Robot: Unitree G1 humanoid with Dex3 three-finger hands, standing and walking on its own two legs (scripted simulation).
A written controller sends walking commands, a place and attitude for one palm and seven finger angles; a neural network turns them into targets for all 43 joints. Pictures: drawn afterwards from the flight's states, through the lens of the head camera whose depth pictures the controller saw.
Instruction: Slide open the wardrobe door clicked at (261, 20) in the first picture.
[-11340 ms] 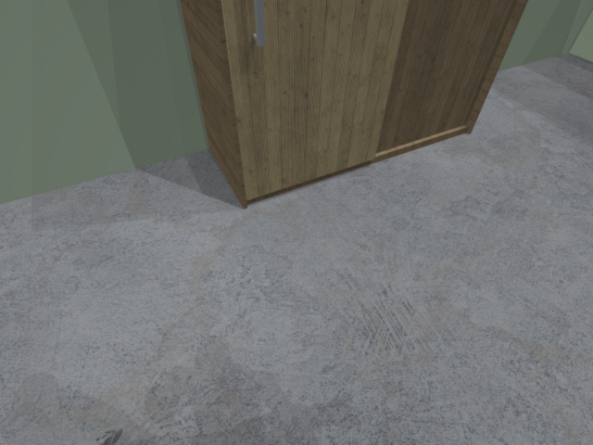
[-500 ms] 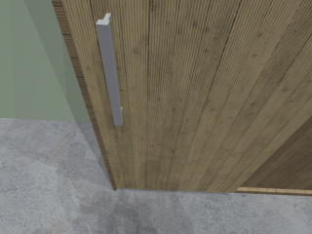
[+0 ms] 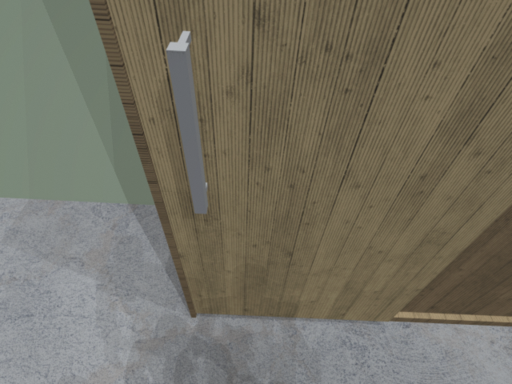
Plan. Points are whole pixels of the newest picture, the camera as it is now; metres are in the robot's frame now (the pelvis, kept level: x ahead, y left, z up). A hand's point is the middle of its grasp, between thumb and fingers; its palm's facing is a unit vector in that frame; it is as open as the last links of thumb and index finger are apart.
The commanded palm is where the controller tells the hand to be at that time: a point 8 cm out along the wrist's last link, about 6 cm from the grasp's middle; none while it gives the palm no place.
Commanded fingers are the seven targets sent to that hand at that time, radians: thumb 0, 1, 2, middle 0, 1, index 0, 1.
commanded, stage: look again from close up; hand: left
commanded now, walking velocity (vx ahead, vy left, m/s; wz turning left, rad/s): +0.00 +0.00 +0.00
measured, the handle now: (194, 138) +0.45 +0.14 +0.15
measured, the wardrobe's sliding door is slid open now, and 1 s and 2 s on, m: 0.00 0.00 0.00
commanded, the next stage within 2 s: raise the hand with hooked fingers in 0.72 s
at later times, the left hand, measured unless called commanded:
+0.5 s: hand out of the picture -0.01 +0.17 -0.18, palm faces +0.01 -0.98 -0.18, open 7.4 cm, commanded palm none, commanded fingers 0.00 0.90 0.90 -0.20 -0.30 -0.20 -0.30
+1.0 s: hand (143, 344) +0.18 +0.18 -0.02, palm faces +0.26 -0.95 -0.14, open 7.5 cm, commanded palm +0.10 +0.23 -0.05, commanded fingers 0.00 0.67 0.80 -0.22 -0.45 -0.22 -0.45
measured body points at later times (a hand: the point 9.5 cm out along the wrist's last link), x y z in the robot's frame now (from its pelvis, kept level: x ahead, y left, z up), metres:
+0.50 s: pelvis -0.01 -0.01 +0.00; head +0.00 +0.01 +0.45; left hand -0.01 +0.22 -0.16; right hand +0.01 -0.23 -0.15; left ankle +0.02 +0.09 -0.74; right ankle -0.04 -0.14 -0.74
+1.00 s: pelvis -0.02 -0.02 -0.01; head -0.02 -0.03 +0.44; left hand +0.16 +0.23 +0.00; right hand +0.08 -0.26 -0.13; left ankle +0.02 +0.09 -0.74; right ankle -0.04 -0.14 -0.74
